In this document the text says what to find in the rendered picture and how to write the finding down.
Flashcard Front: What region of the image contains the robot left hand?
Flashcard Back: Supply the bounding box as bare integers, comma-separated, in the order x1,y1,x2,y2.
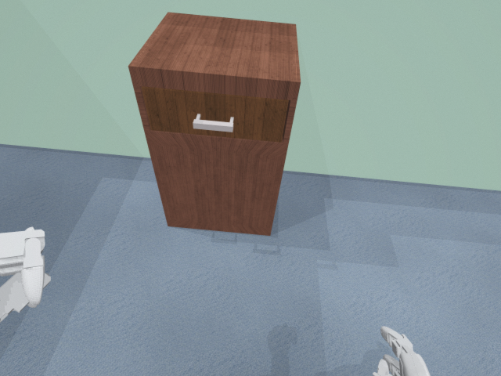
0,227,51,323

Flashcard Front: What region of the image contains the handle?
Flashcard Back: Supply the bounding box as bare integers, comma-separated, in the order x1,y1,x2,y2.
193,114,234,132

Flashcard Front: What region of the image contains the robot right hand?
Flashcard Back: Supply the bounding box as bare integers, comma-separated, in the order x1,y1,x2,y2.
373,326,430,376

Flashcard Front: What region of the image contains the cabinet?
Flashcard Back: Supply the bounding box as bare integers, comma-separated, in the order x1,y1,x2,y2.
128,13,301,236

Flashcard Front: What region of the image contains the drawer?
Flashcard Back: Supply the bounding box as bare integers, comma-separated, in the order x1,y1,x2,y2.
142,86,289,143

